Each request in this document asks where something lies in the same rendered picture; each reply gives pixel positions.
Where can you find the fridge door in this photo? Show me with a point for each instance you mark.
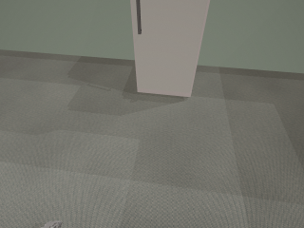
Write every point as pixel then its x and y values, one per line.
pixel 167 48

